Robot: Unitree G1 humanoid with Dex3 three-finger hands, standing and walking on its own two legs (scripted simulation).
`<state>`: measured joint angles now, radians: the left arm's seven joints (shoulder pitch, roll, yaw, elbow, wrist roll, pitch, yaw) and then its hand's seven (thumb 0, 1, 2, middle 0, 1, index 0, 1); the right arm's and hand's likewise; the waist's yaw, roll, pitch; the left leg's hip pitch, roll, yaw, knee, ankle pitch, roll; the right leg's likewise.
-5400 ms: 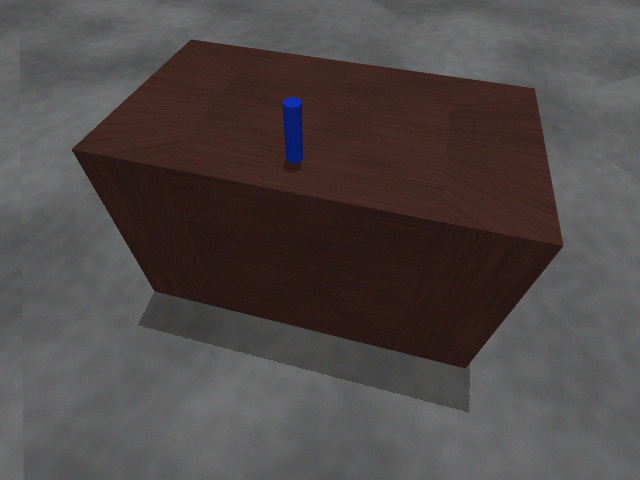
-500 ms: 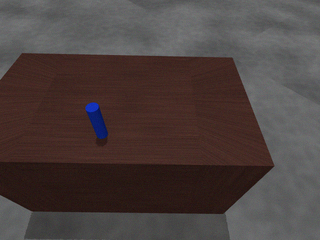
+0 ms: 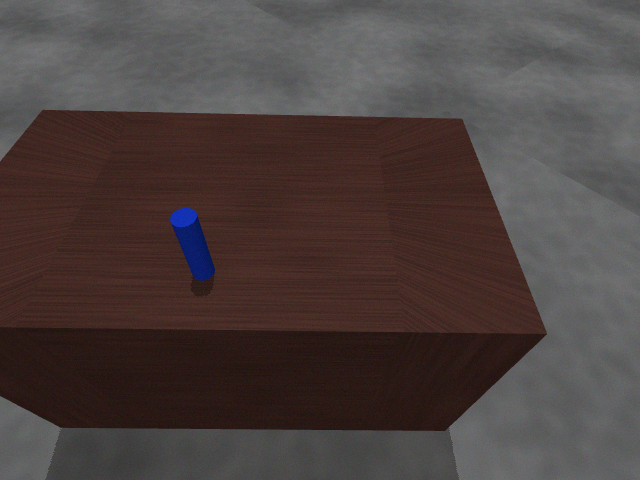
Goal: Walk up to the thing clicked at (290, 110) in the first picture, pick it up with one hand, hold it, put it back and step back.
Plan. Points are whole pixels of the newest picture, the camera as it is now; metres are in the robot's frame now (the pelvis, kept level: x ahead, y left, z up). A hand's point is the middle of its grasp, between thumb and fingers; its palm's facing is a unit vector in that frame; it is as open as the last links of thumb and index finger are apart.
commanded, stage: stand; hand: left
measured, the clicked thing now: (194, 246) +0.47 +0.23 -0.06
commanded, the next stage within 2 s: rise first in 0.74 s
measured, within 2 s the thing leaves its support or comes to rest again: neither
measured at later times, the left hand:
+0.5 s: hand out of the picture +0.07 +0.26 -0.16, palm faces -0.02 -0.94 -0.34, open 7.4 cm
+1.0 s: hand out of the picture +0.14 +0.24 -0.15, palm faces +0.09 -0.94 -0.32, open 9.0 cm
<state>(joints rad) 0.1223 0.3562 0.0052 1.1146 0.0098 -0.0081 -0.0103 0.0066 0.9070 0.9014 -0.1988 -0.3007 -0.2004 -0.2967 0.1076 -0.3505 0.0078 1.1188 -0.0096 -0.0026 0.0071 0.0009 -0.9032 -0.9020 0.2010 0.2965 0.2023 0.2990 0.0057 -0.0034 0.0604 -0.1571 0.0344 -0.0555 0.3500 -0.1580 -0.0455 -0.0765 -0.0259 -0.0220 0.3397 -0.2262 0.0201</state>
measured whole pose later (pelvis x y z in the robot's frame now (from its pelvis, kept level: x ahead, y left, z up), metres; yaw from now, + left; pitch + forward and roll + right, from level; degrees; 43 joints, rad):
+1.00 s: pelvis -0.01 +0.00 -0.01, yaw -1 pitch +0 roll +0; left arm 0.08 0.31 0.06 0.93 -0.07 -0.08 0.04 0.01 0.71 0.71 -0.13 -0.18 -0.12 -0.19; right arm 0.04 -0.31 -0.05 0.96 0.07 -0.09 -0.05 0.01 -0.71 -0.71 0.12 0.17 0.12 0.17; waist 0.00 0.01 0.09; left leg -0.27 0.04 -0.04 0.45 -0.19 -0.04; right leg -0.21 -0.02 0.00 0.46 -0.26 0.02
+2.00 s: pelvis +0.01 +0.00 -0.01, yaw -2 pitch -2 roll +0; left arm 0.36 0.29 0.22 0.25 -0.04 -0.11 0.06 -0.01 -0.55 0.04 -0.05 -0.05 -0.05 -0.05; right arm 0.26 -0.22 -0.09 0.58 0.02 -0.06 -0.06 -0.01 0.50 -0.05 0.06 0.05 0.06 0.05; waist 0.03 0.02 0.04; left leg -0.19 0.03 -0.02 0.44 -0.22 -0.04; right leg -0.13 -0.03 0.01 0.44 -0.28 0.03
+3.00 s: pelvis +0.00 +0.01 -0.03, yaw -2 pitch +5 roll -1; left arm -0.12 0.51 0.54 0.74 -0.24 -0.32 -0.40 -0.01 -0.51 0.07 -0.03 -0.05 -0.04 -0.05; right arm 0.27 -0.23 -0.03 0.54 0.01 -0.12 -0.06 -0.01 0.51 -0.06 0.05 0.05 0.05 0.05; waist -0.02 -0.02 -0.04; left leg -0.45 0.04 -0.03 0.68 -0.31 -0.03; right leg -0.37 -0.02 0.01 0.65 -0.36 0.04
